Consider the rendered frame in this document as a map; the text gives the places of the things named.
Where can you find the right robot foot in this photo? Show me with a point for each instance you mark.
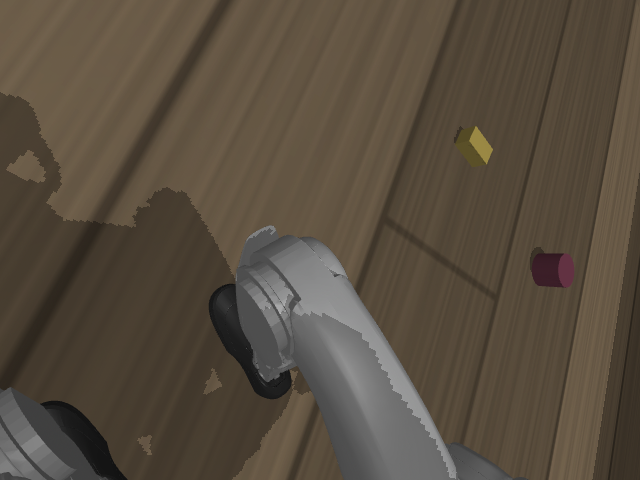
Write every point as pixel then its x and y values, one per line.
pixel 224 316

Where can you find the right robot hand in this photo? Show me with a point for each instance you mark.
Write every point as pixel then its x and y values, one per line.
pixel 472 466

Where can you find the left robot foot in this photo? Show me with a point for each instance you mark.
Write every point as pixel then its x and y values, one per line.
pixel 83 433

